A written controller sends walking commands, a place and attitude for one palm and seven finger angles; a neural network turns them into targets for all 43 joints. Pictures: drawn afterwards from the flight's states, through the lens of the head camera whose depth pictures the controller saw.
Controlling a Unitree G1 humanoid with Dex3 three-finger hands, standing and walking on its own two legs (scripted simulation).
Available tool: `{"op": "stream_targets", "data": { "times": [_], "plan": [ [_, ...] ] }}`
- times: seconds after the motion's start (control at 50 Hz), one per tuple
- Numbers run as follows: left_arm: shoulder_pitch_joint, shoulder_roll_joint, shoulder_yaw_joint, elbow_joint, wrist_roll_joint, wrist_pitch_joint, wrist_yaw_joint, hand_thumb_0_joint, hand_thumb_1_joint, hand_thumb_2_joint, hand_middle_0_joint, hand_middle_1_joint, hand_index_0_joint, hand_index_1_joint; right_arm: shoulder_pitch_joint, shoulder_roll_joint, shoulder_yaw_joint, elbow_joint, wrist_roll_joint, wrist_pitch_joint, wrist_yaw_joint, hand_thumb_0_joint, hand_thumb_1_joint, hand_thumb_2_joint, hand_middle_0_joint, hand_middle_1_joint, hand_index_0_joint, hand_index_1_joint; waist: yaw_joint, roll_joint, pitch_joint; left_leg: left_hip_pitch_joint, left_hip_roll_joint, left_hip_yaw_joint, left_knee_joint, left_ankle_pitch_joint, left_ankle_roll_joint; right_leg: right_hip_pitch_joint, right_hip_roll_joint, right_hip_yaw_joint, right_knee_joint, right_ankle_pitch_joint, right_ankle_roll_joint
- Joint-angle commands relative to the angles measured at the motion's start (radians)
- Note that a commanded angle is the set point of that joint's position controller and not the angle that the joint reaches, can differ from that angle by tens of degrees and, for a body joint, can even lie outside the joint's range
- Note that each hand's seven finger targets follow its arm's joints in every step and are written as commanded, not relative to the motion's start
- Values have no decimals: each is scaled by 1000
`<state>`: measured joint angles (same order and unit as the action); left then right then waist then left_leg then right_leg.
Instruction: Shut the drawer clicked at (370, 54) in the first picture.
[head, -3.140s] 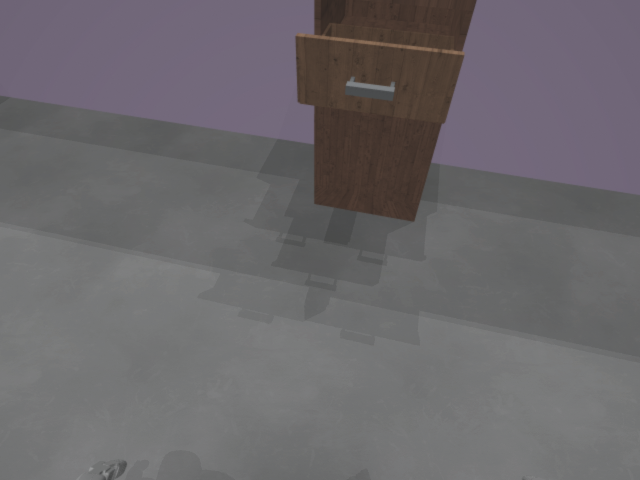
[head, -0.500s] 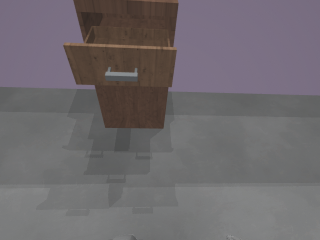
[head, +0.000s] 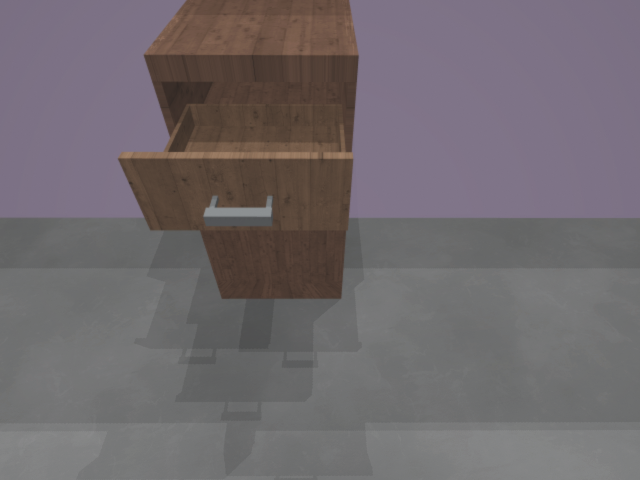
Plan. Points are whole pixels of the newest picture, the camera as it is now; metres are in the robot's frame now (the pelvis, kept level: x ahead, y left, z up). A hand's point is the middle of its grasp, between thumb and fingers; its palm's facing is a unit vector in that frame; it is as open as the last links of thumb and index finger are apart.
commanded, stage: take the last steps up to it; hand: left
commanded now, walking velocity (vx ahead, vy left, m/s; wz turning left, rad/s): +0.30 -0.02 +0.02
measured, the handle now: (240, 208) +0.57 +0.17 -0.01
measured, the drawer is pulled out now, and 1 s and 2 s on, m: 0.29 0.29 0.29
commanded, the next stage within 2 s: come to a stop and stand still in 0.66 s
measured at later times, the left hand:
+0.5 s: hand out of the picture +0.14 +0.22 -0.17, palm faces +0.05 -0.99 -0.15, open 7.4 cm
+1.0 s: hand (239, 383) +0.31 +0.15 -0.16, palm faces +0.05 -0.97 -0.24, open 7.2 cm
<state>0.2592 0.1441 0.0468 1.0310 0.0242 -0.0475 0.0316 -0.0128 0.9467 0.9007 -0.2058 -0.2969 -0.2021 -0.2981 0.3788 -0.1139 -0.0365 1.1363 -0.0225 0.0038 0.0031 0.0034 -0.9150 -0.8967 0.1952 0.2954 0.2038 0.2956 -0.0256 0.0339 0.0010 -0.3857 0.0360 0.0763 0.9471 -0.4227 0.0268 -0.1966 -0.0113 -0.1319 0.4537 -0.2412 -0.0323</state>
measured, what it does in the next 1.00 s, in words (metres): walks ahead: left foot, then right foot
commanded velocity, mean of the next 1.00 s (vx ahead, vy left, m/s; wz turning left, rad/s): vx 0.11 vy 0.00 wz -0.01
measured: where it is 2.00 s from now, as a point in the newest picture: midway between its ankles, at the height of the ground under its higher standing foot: outside the picture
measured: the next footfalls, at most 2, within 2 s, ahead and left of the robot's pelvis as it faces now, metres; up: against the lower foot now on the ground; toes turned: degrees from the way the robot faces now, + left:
left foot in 0.20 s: +0.13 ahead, +0.14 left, +0.00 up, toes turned +10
right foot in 0.72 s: +0.29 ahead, -0.08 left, +0.00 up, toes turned -1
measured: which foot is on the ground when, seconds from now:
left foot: up 0.00-0.18, down 0.20-0.72, up 0.74-1.00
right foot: down 0.00-0.22, up 0.24-0.70, down 0.72-1.00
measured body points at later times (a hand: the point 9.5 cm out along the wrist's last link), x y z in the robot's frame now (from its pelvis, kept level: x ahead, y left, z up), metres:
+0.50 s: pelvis +0.13 +0.04 +0.01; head +0.13 +0.06 +0.46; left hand +0.14 +0.27 -0.16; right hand +0.09 -0.16 -0.14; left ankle +0.09 +0.13 -0.74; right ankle +0.18 -0.10 -0.66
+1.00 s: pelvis +0.23 -0.03 +0.00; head +0.25 -0.05 +0.45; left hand +0.31 +0.20 -0.14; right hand +0.26 -0.27 -0.17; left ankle +0.24 +0.10 -0.70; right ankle +0.29 -0.11 -0.74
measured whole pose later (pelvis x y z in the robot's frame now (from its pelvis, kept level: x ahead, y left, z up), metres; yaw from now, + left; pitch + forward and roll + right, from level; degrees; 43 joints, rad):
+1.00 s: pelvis +0.23 -0.03 +0.00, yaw +0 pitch -1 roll +0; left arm 0.16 0.14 0.04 1.02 0.02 -0.01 0.04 -0.02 0.94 0.90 -0.21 -0.30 -0.20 -0.30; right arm 0.23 -0.19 -0.05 1.06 -0.01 0.04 -0.03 0.00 -0.92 -0.90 0.19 0.29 0.20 0.29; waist 0.00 0.03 0.05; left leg -0.42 0.05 0.05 0.89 -0.42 -0.05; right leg -0.30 -0.01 -0.16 0.47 -0.16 -0.08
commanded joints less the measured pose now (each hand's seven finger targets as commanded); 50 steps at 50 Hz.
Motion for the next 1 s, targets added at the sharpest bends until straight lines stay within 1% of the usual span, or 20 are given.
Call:
{"op": "stream_targets", "data": {
  "times": [0.0,0.06,0.12,0.16,0.2,0.22,0.24,0.28,0.32,0.36,0.48,0.6,0.66,0.68,0.7,0.72,0.74,0.78,0.82,0.98],
  "plan": [
    [128,106,22,4,3,-18,1,0,900,900,-200,-300,-200,-300,-46,-43,-23,-97,-3,-30,8,0,-900,-900,200,300,200,300,29,-155,83,-151,70,-15,-19,61,-18,27,-278,213,-268,31,-138],
    [155,134,28,19,9,-15,-6,0,900,900,-200,-300,-200,-300,-99,-34,-23,-126,0,-35,16,0,-900,-900,200,300,200,300,44,-150,94,-58,51,20,-169,57,-18,-29,-270,205,-264,-33,-137],
    [149,141,31,38,2,-6,-14,0,900,900,-200,-300,-200,-300,-65,-48,-19,-113,-1,-48,12,0,-900,-900,200,300,200,300,19,-179,89,103,19,74,-345,142,-21,-83,-221,154,-202,-126,-100],
    [150,111,25,41,-1,2,-20,0,900,900,-200,-300,-200,-300,38,-97,-24,-74,-1,-56,2,0,-900,-900,200,300,200,300,-28,-58,76,330,26,61,-462,126,-20,-220,-163,113,-49,-192,-63],
    [98,38,13,-15,-5,2,-32,0,900,900,-200,-300,-200,-300,239,-264,-61,-41,-15,-63,-18,0,-900,-900,200,300,200,300,-101,293,39,451,399,-484,-754,-63,129,-464,-1,-20,466,-326,14],
    [42,81,19,-29,8,4,-28,0,900,900,-200,-300,-200,-300,224,-248,-53,-33,-14,-62,-28,0,-900,-900,200,300,200,300,-104,244,52,414,414,-515,-781,-66,158,-501,-35,80,628,-313,-5],
    [39,74,17,-29,6,2,-30,0,900,900,-200,-300,-200,-300,177,-229,-44,-49,-9,-66,-35,0,-900,-900,200,300,200,300,-79,179,63,396,416,-501,-768,-15,177,-530,-62,105,712,-260,-9],
    [57,61,20,11,8,6,-43,0,900,900,-200,-300,-200,-300,67,-152,-22,-73,-4,-78,-35,0,-900,-900,200,300,200,300,-24,66,120,293,334,-296,-772,150,134,-486,-111,124,717,-99,6],
    [117,36,15,41,6,21,-45,0,900,900,-200,-300,-200,-300,46,-127,-11,-73,3,-92,-39,0,-900,-900,200,300,200,300,16,87,91,278,265,-133,-760,385,104,-426,-103,110,694,-5,27],
    [120,34,15,43,2,31,-42,0,900,900,-200,-300,-200,-300,62,-124,-6,-64,7,-99,-42,0,-900,-900,200,300,200,300,28,67,80,282,258,-83,-753,541,104,-417,-100,109,680,25,38],
    [-29,37,17,-23,0,42,-44,0,900,900,-200,-300,-200,-300,104,-121,-16,-35,2,-89,-39,0,-900,-900,200,300,200,300,10,56,133,317,266,-61,-767,514,141,-465,-121,79,468,57,51],
    [-129,36,17,-64,-2,27,-43,0,900,900,-200,-300,-200,-300,116,-128,-32,-9,-12,-68,-35,0,-900,-900,200,300,200,300,-21,82,145,284,270,-48,-699,483,123,-287,-78,28,209,25,18],
    [64,84,34,-6,2,7,-37,0,900,900,-200,-300,-200,-300,89,-124,-32,-6,-5,-61,-30,0,-900,-900,200,300,200,300,71,-2,39,212,196,6,-464,456,65,44,-29,-5,43,99,4],
    [171,154,49,30,7,-9,-30,0,900,900,-200,-300,-200,-300,109,-95,-28,-9,6,-63,-22,0,-900,-900,200,300,200,300,110,-131,-62,56,130,55,-240,322,24,278,-159,147,13,151,-43],
    [258,261,69,46,-2,-13,-21,0,900,900,-200,-300,-200,-300,141,-43,-12,-34,16,-61,-19,0,-900,-900,200,300,200,300,111,-361,-163,-128,-1,96,63,-151,-21,424,-406,464,-94,305,-143],
    [252,260,64,41,-16,-11,-16,0,900,900,-200,-300,-200,-300,99,-86,-17,-45,18,-48,-24,0,-900,-900,200,300,200,300,121,-298,-183,-105,18,-21,213,-203,-10,300,-424,497,-166,245,-189],
    [167,220,57,23,-15,-4,-8,0,900,900,-200,-300,-200,-300,57,-72,-27,-58,15,-38,-25,0,-900,-900,200,300,200,300,94,-251,-117,-126,38,-42,281,-150,-8,205,-409,476,-200,174,-193],
    [21,122,27,-16,-10,-5,4,0,900,900,-200,-300,-200,-300,42,-46,-17,-37,6,-29,-28,0,-900,-900,200,300,200,300,31,-98,1,-77,85,-70,231,-11,-29,0,-342,294,-189,363,-156],
    [-29,89,5,-21,-6,-10,10,0,900,900,-200,-300,-200,-300,88,-16,-1,-11,9,-4,-34,0,-900,-900,200,300,200,300,-15,-79,-13,39,79,-66,76,23,-58,-92,-295,170,-161,587,-127],
    [6,184,38,-49,2,36,25,0,900,900,-200,-300,-200,-300,-71,-95,-28,-121,7,46,-25,0,-900,-900,200,300,200,300,45,-144,-21,-16,13,-66,-29,-12,-79,-20,-344,239,-137,553,-188]
  ]
}}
